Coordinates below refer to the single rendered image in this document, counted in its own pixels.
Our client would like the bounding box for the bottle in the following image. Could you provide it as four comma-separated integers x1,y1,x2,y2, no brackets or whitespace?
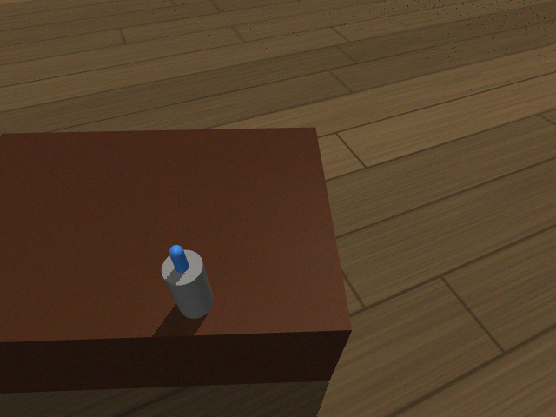
162,245,214,319

